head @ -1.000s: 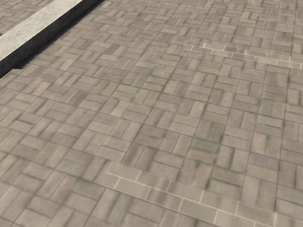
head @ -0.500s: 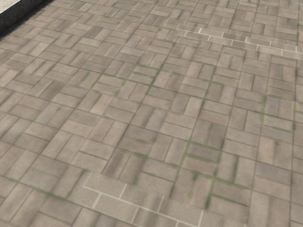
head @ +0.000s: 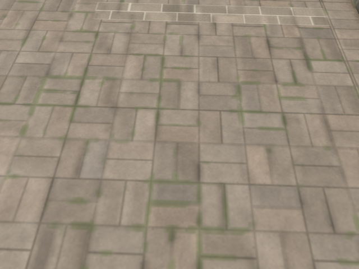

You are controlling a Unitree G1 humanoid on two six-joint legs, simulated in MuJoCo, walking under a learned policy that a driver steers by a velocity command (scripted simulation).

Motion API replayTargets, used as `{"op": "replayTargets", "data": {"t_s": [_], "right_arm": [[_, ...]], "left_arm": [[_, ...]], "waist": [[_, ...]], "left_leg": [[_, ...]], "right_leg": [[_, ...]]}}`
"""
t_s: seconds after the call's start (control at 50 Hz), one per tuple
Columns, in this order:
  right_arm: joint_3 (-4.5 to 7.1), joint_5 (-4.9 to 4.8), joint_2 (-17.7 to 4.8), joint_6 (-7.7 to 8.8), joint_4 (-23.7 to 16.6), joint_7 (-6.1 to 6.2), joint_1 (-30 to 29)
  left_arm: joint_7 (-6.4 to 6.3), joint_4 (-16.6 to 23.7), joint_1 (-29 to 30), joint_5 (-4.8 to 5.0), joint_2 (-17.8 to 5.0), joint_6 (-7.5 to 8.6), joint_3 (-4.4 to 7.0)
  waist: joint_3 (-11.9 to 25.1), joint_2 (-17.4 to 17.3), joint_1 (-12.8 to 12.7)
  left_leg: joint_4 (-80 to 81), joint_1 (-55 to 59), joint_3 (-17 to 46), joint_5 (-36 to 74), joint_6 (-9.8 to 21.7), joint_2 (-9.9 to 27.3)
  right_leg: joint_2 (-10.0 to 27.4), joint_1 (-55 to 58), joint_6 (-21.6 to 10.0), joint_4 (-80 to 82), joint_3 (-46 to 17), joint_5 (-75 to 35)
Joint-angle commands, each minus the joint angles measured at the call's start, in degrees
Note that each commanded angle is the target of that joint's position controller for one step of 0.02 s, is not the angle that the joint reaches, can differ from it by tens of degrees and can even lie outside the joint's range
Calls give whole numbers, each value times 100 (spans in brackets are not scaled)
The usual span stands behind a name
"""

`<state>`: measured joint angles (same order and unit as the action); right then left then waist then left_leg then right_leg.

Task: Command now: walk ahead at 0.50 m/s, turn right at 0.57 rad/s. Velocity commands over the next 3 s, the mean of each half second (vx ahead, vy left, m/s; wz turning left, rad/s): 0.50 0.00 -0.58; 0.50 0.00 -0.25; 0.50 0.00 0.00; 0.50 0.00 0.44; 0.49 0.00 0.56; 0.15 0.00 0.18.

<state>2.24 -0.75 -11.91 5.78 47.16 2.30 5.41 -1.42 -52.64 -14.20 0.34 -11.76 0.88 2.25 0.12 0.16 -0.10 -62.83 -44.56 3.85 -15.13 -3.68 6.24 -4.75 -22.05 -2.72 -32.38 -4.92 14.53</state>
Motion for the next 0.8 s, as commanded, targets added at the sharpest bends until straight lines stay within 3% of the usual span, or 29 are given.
{"op": "replayTargets", "data": {"t_s": [0.02,0.06,0.1,0.12,0.14,0.16,0.18,0.2,0.22,0.26,0.28,0.34,0.4,0.5,0.54,0.56,0.58,0.6,0.62,0.64,0.66,0.68,0.7,0.72,0.74,0.8], "right_arm": [[162,-3,-362,-23,-132,-8,611],[201,-90,-423,-59,-296,-62,248],[311,-32,-637,-61,-246,-119,370],[383,39,-775,-11,-90,-139,932],[491,102,-1140,26,43,-146,1723],[596,186,-1659,82,138,-230,2235],[518,149,-1239,108,-38,-201,1820],[440,120,-966,85,-125,-152,1432],[373,151,-783,46,-149,-134,1020],[303,167,-553,26,-103,-118,626],[310,150,-505,49,-64,-120,620],[394,82,-707,78,108,-49,873],[448,54,-822,33,184,26,995],[550,-36,-1064,-39,254,-26,1198],[585,-85,-1188,-69,335,-59,1275],[601,-125,-1282,-85,373,-64,1291],[583,-152,-1312,-99,399,-68,1233],[536,-89,-1218,-81,383,-59,1251],[280,152,-517,22,83,-141,1620],[219,-90,-652,269,73,-270,1609],[340,-306,-1020,356,-40,-309,962],[304,-253,-997,361,-114,-270,620],[318,-90,-978,329,-81,-202,459],[359,-25,-978,266,-82,-167,478],[361,-29,-901,190,-99,-178,588],[304,24,-637,28,-231,-187,439]], "left_arm": [[-126,754,836,140,-1021,217,302],[-101,624,335,187,-866,226,320],[-100,568,31,200,-618,194,279],[-76,628,76,171,-400,207,233],[-38,716,-102,84,57,263,125],[19,957,-718,232,-16,368,118],[9,905,-343,295,-515,370,239],[-12,1084,394,248,-661,319,281],[-22,1121,616,164,-586,253,290],[8,1106,385,128,-562,189,371],[33,1111,375,124,-501,163,376],[92,1307,736,66,-335,131,346],[211,1465,1194,88,-195,154,275],[407,1686,1821,108,-259,137,267],[431,1722,1718,69,-370,145,322],[425,1660,1409,46,-460,151,377],[415,1406,605,32,-678,157,509],[347,1133,-330,24,-1039,149,674],[269,1037,-793,16,-1846,193,800],[249,1027,-1371,-8,-1672,199,673],[229,1025,-1111,-60,-1309,213,574],[219,1113,-549,19,-1038,244,490],[232,1201,-44,32,-832,277,413],[244,1219,225,18,-633,320,344],[250,1209,290,-10,-573,350,318],[194,1078,141,22,-738,429,346]], "waist": [[634,504,393],[535,406,297],[456,378,417],[578,270,670],[962,-881,819],[1607,-2648,534],[1166,-1747,603],[462,-1159,694],[194,-698,531],[105,-811,128],[136,-786,84],[206,-572,101],[226,-505,205],[-72,-588,393],[-60,-707,249],[78,-796,39],[407,-709,-414],[878,-556,-800],[1482,1094,-493],[2582,1351,-637],[1898,890,-766],[1357,620,-599],[960,195,-365],[753,156,-153],[688,191,-2],[356,132,137]], "left_leg": [[1971,2483,-268,1960,-155,-342],[2611,2595,-205,1671,-38,-399],[2910,2935,-307,878,197,-516],[2907,3665,-149,665,338,-293],[3132,4881,1062,594,728,781],[4349,5867,4243,-866,1691,2073],[4664,5646,4432,-2143,1717,2089],[4619,4998,3417,-1940,1487,1821],[4618,4238,2480,-1010,1366,1489],[4732,3455,1286,298,1139,1098],[4815,3376,906,717,1108,993],[5015,3718,196,1753,1194,1029],[5043,3901,-499,1881,1073,954],[4882,4223,-1042,2067,976,1050],[4421,4400,-1202,3584,927,1097],[3936,4483,-1306,4526,890,1054],[3017,4352,-1480,5135,802,886],[1669,3242,-1559,4417,629,733],[-781,704,-1405,-357,292,-73],[-1898,-19,-160,-1910,312,-599],[-2093,-577,27,-1402,421,-321],[-1684,-518,-19,-893,527,-55],[-1238,-144,-41,-516,511,163],[-891,266,-9,-328,502,282],[-715,526,9,-217,501,310],[68,406,-105,130,350,319]], "right_leg": [[1091,-1197,-1198,1300,-961,-1170],[1181,-694,-1051,1118,-1329,-549],[932,-422,-777,545,-1443,325],[618,-776,-589,-288,-1206,561],[-36,-1752,-256,-2402,-507,1288],[-219,-2997,-179,-4114,-423,1880],[109,-3676,-221,-4920,-620,1517],[343,-3968,-299,-5032,-476,854],[546,-3585,-287,-4750,-425,369],[775,-2745,-223,-3989,-434,64],[789,-2566,-178,-3765,-330,-32],[808,-2618,-31,-2848,-148,-561],[841,-2301,23,-1736,168,-1314],[722,-1672,-100,-677,676,-1222],[458,-1125,-323,-421,916,-608],[239,-590,-457,-173,1072,-482],[-16,501,-628,342,1212,-885],[187,2239,-833,172,726,-1260],[1919,4434,-1730,217,-2126,-1503],[2734,4939,-2355,1379,-4167,-668],[2415,4596,-1966,1364,-3156,-956],[2133,3763,-1654,1311,-2295,-1317],[1932,2819,-1468,1413,-1749,-1840],[1758,2158,-1398,1568,-1399,-2189],[1699,1816,-1387,1728,-1281,-2219],[1680,1357,-1406,2073,-885,-2474]]}}
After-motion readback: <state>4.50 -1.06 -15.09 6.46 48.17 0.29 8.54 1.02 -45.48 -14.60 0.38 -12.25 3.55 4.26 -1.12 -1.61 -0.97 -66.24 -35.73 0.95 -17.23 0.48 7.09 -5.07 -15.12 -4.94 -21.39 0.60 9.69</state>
